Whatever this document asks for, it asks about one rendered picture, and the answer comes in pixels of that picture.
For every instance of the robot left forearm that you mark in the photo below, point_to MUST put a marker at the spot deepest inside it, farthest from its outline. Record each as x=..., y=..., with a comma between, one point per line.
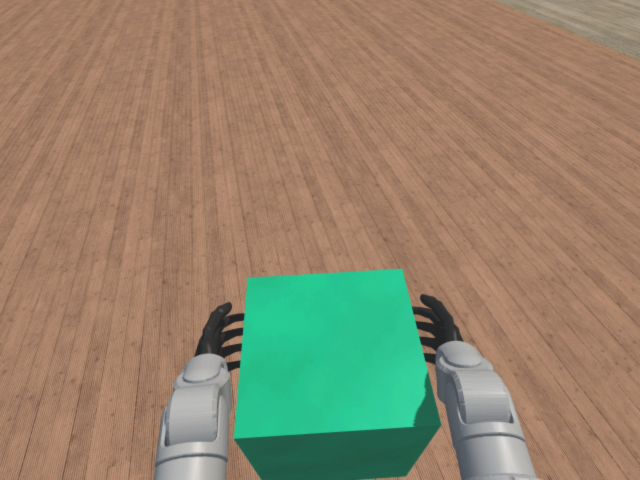
x=194, y=431

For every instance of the left robot hand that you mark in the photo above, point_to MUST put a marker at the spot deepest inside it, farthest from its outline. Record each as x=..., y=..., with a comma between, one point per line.
x=213, y=338

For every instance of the carton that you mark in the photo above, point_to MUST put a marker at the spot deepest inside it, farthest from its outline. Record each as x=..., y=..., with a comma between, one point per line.
x=333, y=383

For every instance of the robot right forearm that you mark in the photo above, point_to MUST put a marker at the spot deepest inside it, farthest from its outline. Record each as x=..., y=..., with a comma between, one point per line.
x=484, y=426

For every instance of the right robot hand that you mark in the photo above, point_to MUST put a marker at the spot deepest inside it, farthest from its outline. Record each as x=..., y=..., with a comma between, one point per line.
x=443, y=327

